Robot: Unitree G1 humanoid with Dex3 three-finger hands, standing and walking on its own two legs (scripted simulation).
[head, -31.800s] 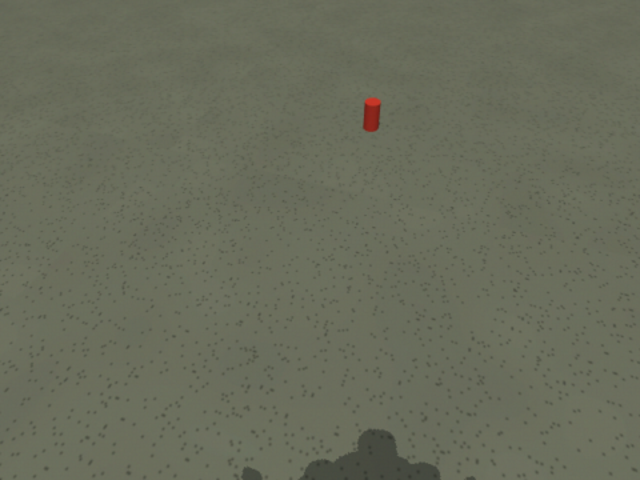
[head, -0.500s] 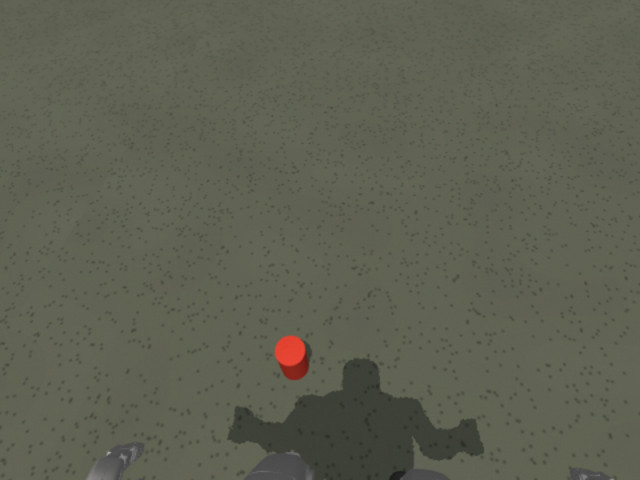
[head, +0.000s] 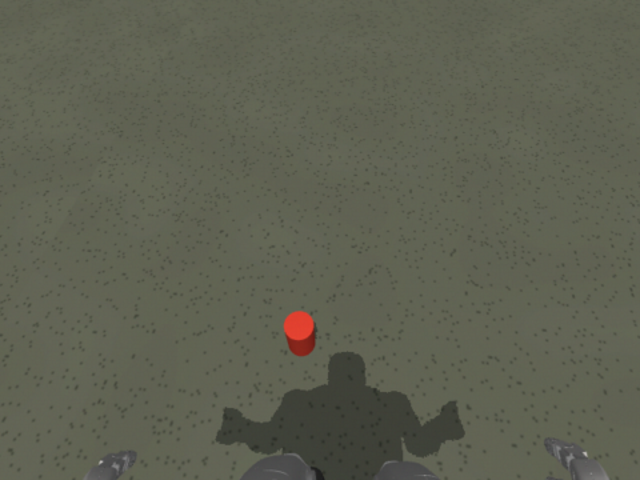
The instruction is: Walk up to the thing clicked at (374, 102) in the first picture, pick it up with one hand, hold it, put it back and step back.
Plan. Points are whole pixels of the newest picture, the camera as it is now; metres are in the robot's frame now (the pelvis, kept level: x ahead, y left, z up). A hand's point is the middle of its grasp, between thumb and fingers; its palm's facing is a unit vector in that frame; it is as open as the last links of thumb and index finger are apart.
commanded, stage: step back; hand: left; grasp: from the side
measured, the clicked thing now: (300, 334) +0.50 +0.10 -0.68
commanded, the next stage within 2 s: none
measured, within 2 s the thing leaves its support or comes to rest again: neither
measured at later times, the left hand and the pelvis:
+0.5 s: hand out of the picture +0.01 +0.29 -0.15, palm faces +0.02 -0.94 -0.33, open 7.4 cm; pelvis -0.11 +0.03 +0.01, yaw +3 degrees
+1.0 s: hand out of the picture -0.14 +0.24 -0.12, palm faces -0.03 -0.91 -0.41, open 7.4 cm; pelvis -0.25 -0.03 +0.01, yaw -2 degrees
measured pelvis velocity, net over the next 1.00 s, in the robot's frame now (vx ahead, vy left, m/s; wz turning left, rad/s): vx -0.25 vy -0.03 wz -0.03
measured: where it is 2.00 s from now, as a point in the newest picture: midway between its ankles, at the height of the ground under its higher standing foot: outside the picture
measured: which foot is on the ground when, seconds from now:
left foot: down 0.00-0.08, up 0.10-0.36, down 0.38-0.82, up 0.84-1.00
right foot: down 0.00-0.40, up 0.42-0.76, down 0.78-1.00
